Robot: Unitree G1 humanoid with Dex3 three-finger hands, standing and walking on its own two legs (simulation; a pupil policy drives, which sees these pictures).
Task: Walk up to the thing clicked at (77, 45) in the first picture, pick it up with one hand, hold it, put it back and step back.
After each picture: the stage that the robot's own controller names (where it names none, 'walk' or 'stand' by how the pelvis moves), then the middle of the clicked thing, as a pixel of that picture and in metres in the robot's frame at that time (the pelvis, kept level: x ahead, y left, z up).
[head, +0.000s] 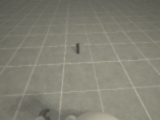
stand; (77, 48) +1.40 +0.28 -0.66
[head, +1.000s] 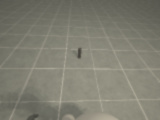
walk; (79, 53) +1.28 +0.17 -0.64
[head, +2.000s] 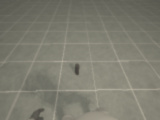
walk; (77, 69) +0.81 +0.18 -0.64
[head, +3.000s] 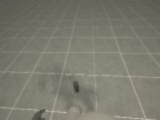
walk; (76, 87) +0.51 +0.21 -0.63
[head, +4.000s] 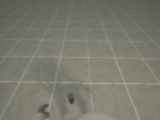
stand; (71, 98) +0.35 +0.19 -0.64
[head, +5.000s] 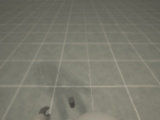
stand; (71, 102) +0.33 +0.19 -0.65
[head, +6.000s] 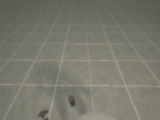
stand; (72, 101) +0.35 +0.19 -0.66
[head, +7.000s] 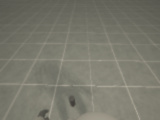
stand; (72, 101) +0.35 +0.19 -0.66
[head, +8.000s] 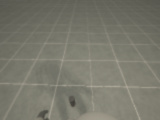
stand; (72, 101) +0.35 +0.19 -0.66
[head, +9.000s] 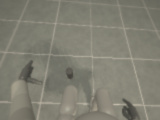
go down; (69, 73) +0.41 +0.17 -0.44
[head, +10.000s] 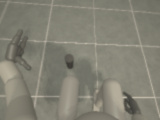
go down; (69, 62) +0.45 +0.17 -0.29
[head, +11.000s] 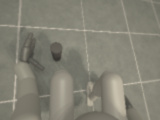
close in; (56, 53) +0.45 +0.20 -0.20
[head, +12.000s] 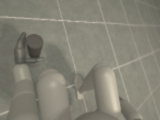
close; (34, 49) +0.45 +0.23 -0.17
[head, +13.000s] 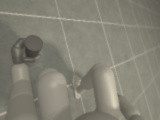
lift; (32, 50) +0.43 +0.24 -0.17
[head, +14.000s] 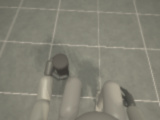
lift; (62, 69) +0.33 +0.19 -0.02
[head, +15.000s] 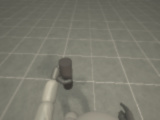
hold; (66, 75) +0.31 +0.16 +0.06
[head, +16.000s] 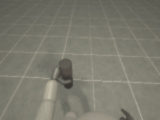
hold; (67, 75) +0.31 +0.16 +0.04
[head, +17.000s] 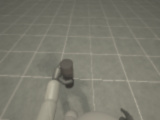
crouch; (68, 75) +0.31 +0.15 +0.03
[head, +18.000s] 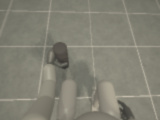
crouch; (62, 58) +0.42 +0.17 -0.05
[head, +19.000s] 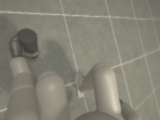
lower; (30, 47) +0.45 +0.24 -0.18
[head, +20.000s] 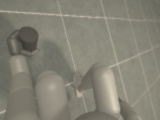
lower; (29, 44) +0.46 +0.24 -0.17
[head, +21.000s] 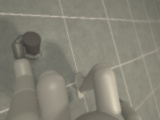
lower; (32, 48) +0.44 +0.24 -0.17
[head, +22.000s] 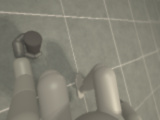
lower; (33, 47) +0.44 +0.24 -0.17
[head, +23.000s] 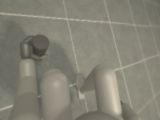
loosen; (39, 49) +0.43 +0.22 -0.16
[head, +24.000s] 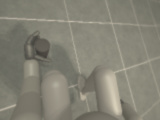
withdraw; (42, 52) +0.44 +0.21 -0.18
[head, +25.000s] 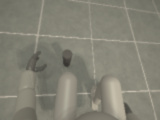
walk; (67, 59) +0.45 +0.17 -0.23
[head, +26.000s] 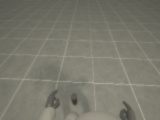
stand; (74, 99) +0.36 +0.14 -0.59
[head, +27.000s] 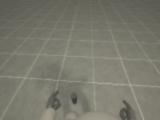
stand; (74, 98) +0.37 +0.15 -0.60
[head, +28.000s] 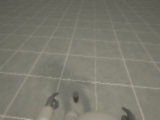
stand; (75, 97) +0.37 +0.14 -0.61
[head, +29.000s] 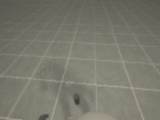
walk; (76, 99) +0.38 +0.15 -0.66
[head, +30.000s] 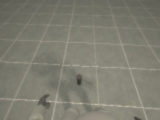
walk; (79, 80) +0.52 +0.11 -0.63
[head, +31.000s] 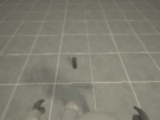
walk; (74, 63) +0.79 +0.25 -0.62
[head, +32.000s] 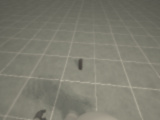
stand; (80, 64) +0.99 +0.17 -0.64
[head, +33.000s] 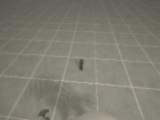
stand; (81, 65) +0.98 +0.16 -0.66
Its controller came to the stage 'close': yes
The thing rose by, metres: 0.69
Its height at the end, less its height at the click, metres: +0.00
